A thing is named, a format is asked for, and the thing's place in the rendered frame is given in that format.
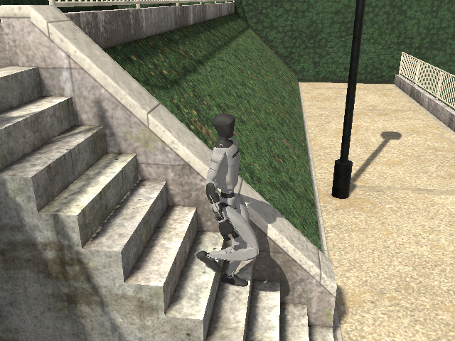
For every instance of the stairs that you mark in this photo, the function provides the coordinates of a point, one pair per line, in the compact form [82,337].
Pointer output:
[88,252]

